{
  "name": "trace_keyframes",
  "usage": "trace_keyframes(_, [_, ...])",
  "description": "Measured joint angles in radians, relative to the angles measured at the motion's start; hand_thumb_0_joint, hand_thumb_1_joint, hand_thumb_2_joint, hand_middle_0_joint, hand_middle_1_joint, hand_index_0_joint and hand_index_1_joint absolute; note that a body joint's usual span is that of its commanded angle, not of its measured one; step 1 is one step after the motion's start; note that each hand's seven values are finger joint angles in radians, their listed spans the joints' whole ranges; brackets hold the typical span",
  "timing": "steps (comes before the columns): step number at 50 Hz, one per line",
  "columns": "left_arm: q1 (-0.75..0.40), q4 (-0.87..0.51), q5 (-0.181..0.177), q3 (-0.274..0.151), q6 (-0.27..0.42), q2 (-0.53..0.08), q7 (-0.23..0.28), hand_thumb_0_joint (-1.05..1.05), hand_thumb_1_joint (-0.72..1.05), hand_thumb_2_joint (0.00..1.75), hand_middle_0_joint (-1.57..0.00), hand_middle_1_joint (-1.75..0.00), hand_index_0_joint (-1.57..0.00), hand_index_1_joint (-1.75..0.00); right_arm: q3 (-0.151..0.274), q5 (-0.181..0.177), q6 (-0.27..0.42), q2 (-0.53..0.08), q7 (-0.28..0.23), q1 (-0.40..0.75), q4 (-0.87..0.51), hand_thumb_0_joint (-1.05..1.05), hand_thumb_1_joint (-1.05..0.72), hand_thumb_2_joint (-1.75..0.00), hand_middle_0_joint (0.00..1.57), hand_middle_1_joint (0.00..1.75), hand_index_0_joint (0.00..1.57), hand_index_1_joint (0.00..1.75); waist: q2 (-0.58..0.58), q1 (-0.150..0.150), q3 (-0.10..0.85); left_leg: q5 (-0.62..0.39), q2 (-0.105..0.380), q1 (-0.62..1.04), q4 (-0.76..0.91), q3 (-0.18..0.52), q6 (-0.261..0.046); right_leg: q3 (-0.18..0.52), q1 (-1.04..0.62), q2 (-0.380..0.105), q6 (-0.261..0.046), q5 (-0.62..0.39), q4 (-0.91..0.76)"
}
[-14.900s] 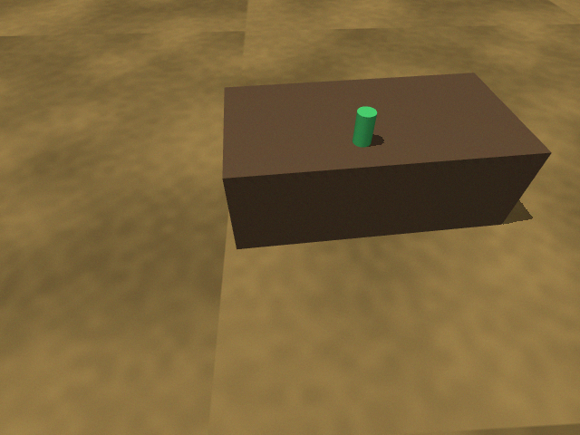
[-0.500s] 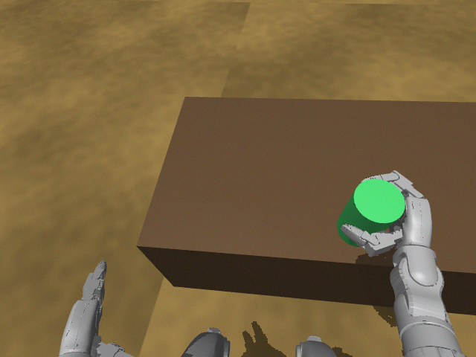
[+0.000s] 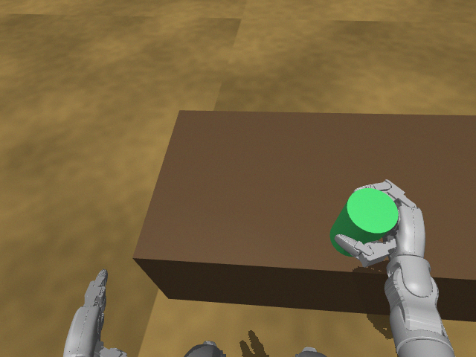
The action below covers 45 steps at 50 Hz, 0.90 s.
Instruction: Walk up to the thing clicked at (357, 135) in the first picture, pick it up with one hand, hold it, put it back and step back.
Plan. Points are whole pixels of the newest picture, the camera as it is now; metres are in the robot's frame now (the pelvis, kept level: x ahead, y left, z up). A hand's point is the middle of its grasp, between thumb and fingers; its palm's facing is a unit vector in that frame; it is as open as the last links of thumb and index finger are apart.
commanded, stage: hold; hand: right
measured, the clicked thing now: (359, 225) +0.34 -0.16 +0.02
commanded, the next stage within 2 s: none
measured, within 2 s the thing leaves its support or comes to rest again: neither
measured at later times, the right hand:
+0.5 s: hand (369, 221) +0.33 -0.17 +0.05, palm faces +0.12 +0.99 +0.00, open 10.3 cm
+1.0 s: hand (367, 221) +0.34 -0.16 +0.05, palm faces +0.11 +0.99 +0.01, open 10.3 cm
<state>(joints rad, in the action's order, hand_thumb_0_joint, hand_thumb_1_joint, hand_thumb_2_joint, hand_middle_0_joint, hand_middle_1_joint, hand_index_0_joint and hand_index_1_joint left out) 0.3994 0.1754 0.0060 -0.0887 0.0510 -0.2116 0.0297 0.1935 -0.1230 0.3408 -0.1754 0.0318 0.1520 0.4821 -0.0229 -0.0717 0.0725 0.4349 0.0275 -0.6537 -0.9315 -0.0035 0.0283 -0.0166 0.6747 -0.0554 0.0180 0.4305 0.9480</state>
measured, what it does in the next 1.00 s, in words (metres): stands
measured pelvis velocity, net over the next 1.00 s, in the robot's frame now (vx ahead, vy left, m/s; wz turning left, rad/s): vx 0.00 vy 0.00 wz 0.00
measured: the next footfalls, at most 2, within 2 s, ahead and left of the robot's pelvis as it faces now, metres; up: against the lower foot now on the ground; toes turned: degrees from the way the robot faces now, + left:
none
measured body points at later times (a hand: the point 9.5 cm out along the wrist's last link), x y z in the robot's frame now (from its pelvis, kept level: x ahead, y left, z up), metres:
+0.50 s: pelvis +0.00 +0.00 +0.01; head +0.04 -0.01 +0.46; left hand +0.15 +0.27 -0.03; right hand +0.32 -0.22 +0.05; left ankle +0.02 +0.14 -0.69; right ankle +0.02 -0.13 -0.69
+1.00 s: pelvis +0.00 +0.00 +0.02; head +0.04 -0.01 +0.47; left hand +0.16 +0.26 -0.03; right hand +0.32 -0.22 +0.05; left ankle +0.02 +0.14 -0.69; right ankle +0.02 -0.13 -0.69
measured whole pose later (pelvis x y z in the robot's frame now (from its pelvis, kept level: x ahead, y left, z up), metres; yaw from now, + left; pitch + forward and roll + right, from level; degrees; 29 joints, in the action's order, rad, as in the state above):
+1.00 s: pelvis +0.00 +0.00 +0.02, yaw +0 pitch +6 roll +0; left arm 0.34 0.32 0.00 -0.08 0.08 -0.21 0.05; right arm 0.17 -0.15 0.33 -0.17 0.03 0.11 0.47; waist -0.02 -0.06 0.04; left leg 0.39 0.03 -0.54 -0.82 0.00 0.03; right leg -0.02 0.55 -0.05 0.02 0.38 0.83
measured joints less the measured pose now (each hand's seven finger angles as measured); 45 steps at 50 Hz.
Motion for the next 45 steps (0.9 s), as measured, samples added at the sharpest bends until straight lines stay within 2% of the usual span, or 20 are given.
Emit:
trace_keyframes(12, [-0.016, 0.046, -0.007, -0.013, 0.0, -0.006, 0.005, -0.01, -0.53, 0.05, -0.04, -0.05, -0.05, -0.05, -0.017, -0.012, -0.018, 0.003, -0.005, -0.03, -0.037, -0.02, 0.52, -1.06, 0.66, 1.06, 0.79, 1.12, 0.009, 0.011, -0.014, -0.02, 0.002, 0.042, 0.04, 0.001, 0.001, -0.003, -0.043, 0.003, -0.002, -0.019, -0.041])
trace_keyframes(22, [-0.04, 0.101, -0.011, -0.009, 0.013, -0.001, 0.018, -0.01, -0.53, 0.05, -0.04, -0.05, -0.05, -0.05, -0.031, -0.018, -0.033, 0.004, -0.009, -0.045, -0.062, -0.02, 0.52, -1.06, 0.66, 1.06, 0.79, 1.12, 0.01, 0.015, -0.02, -0.028, 0.003, 0.077, 0.068, 0.002, 0.002, -0.005, -0.079, 0.005, -0.002, -0.029, -0.07])
trace_keyframes(34, [-0.046, 0.121, -0.009, 0.004, 0.026, 0.004, 0.017, -0.01, -0.53, 0.05, -0.04, -0.05, -0.05, -0.05, -0.027, -0.023, -0.042, 0.0, -0.003, -0.017, -0.033, -0.02, 0.52, -1.06, 0.66, 1.06, 0.79, 1.12, 0.011, 0.012, -0.025, -0.04, 0.003, 0.107, 0.098, 0.0, -0.001, -0.005, -0.111, 0.005, 0.001, -0.043, -0.105])
trace_keyframes(45, [-0.057, 0.14, -0.009, 0.003, 0.032, -0.002, 0.019, -0.01, -0.53, 0.05, -0.04, -0.05, -0.05, -0.05, -0.018, -0.027, -0.021, 0.002, 0.001, -0.024, -0.014, -0.02, 0.52, -1.06, 0.66, 1.06, 0.79, 1.12, 0.007, 0.013, -0.034, -0.045, 0.001, 0.12, 0.114, 0.001, -0.003, -0.006, -0.125, 0.003, 0.002, -0.048, -0.122])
